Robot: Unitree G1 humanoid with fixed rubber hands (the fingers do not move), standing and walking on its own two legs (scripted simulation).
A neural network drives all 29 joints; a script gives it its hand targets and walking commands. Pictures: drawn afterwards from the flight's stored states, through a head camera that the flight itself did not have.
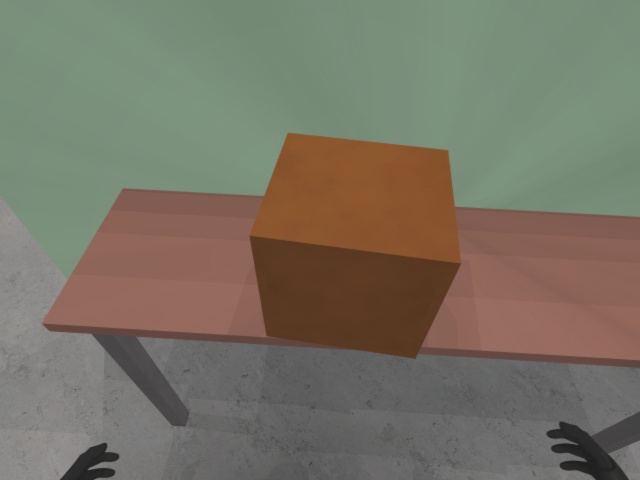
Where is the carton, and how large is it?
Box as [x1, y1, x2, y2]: [249, 133, 460, 358]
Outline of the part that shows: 288,133 249,235 266,335 414,358 460,264 447,150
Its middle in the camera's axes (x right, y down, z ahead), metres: +0.05 +0.01 +0.59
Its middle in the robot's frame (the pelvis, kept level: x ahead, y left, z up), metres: +0.44 -0.04 +0.02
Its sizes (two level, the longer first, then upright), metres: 0.237 0.211 0.241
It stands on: a table, 0.65 m high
